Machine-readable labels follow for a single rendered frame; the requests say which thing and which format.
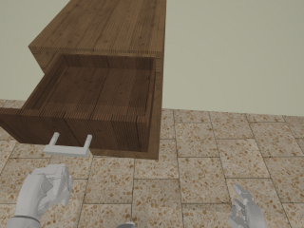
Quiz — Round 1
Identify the handle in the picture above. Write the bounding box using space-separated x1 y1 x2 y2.
43 132 92 158

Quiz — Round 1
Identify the cabinet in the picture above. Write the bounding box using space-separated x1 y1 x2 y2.
28 0 167 161

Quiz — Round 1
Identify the right robot hand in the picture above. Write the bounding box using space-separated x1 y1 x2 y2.
228 182 267 228

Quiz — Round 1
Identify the drawer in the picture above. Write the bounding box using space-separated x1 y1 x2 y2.
0 53 156 153

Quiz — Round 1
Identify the robot left forearm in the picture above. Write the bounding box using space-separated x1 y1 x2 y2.
6 216 41 228

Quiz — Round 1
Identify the left robot hand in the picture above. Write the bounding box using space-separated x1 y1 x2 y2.
14 163 74 220

